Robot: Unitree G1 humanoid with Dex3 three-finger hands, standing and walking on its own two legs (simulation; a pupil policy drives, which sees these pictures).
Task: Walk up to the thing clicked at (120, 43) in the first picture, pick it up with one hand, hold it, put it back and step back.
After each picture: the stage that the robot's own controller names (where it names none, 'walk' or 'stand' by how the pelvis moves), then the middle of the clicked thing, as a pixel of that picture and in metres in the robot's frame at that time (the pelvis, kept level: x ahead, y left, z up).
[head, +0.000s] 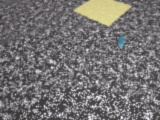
stand; (121, 41) +1.38 -0.46 -0.72
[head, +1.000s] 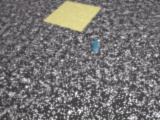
walk; (95, 46) +1.32 -0.05 -0.70
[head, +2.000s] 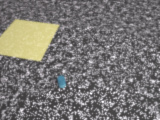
walk; (61, 81) +0.82 +0.23 -0.70
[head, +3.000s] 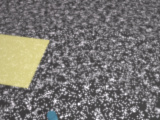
walk; (52, 117) +0.49 +0.25 -0.70
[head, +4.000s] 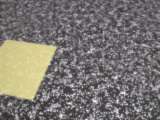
stand; out of the picture +0.34 +0.23 -0.70
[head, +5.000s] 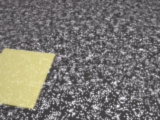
stand; out of the picture +0.32 +0.22 -0.72
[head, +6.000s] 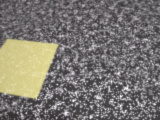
stand; out of the picture +0.34 +0.21 -0.71
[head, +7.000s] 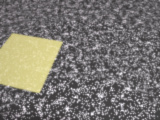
stand; out of the picture +0.38 +0.17 -0.71
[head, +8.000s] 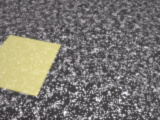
stand; out of the picture +0.37 +0.16 -0.72
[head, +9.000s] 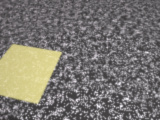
stand; out of the picture +0.36 +0.18 -0.73
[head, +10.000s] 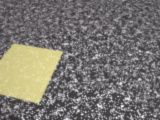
stand; out of the picture +0.36 +0.18 -0.73
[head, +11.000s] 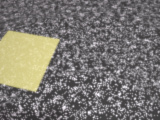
go down; out of the picture +0.38 +0.18 -0.71
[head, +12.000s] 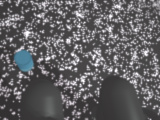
go down; (24, 61) +0.44 +0.22 -0.28
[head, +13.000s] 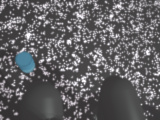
close in; (26, 62) +0.45 +0.22 -0.29
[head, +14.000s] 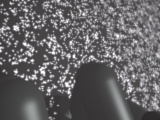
close in; out of the picture +0.43 +0.25 -0.22
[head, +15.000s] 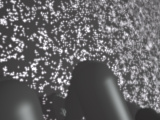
close; out of the picture +0.42 +0.27 -0.23
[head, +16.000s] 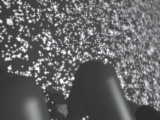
lift; out of the picture +0.38 +0.23 -0.23
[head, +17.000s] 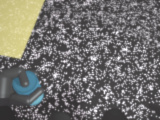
lift; (29, 89) +0.32 +0.18 -0.01
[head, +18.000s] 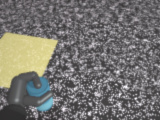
hold; (41, 94) +0.32 +0.16 +0.00
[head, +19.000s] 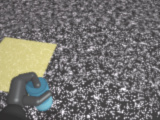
hold; (40, 94) +0.32 +0.17 +0.00
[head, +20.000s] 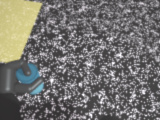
crouch; (31, 79) +0.38 +0.18 -0.06
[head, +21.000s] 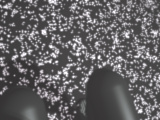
lower; out of the picture +0.46 +0.27 -0.14
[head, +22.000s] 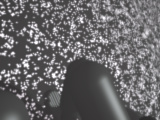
lower; out of the picture +0.44 +0.28 -0.23
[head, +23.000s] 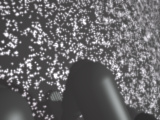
lower; out of the picture +0.44 +0.28 -0.23
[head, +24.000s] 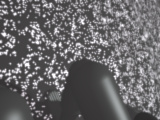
lower; out of the picture +0.44 +0.28 -0.23
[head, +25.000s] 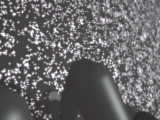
lower; out of the picture +0.44 +0.28 -0.24
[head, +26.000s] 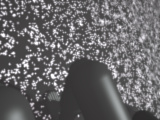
open; out of the picture +0.43 +0.26 -0.24
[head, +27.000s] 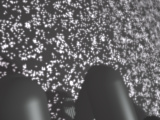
stand; out of the picture +0.44 +0.24 -0.25
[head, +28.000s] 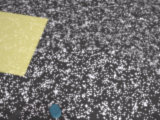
stand; (55, 111) +0.40 +0.17 -0.59
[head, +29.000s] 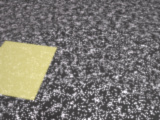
stand; out of the picture +0.38 +0.17 -0.67
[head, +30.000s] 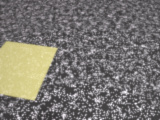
stand; out of the picture +0.39 +0.16 -0.67
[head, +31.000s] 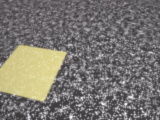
stand; out of the picture +0.41 +0.15 -0.72
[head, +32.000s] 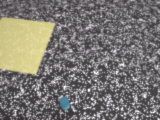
walk; (64, 103) +0.48 +0.16 -0.69
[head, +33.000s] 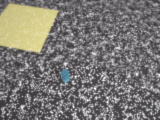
walk; (65, 76) +0.73 +0.14 -0.69
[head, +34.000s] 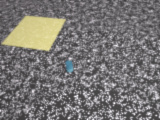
stand; (69, 66) +1.03 +0.21 -0.70
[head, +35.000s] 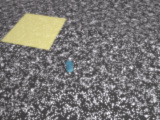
stand; (69, 66) +1.03 +0.15 -0.72
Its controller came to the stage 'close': yes
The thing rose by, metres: 0.71
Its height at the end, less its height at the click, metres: +0.00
